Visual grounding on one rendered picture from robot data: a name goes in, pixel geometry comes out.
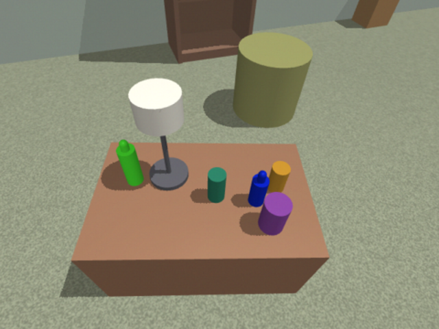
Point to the bookshelf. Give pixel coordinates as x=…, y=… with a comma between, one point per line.
x=205, y=29

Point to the desk lamp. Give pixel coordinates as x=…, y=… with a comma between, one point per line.
x=157, y=108

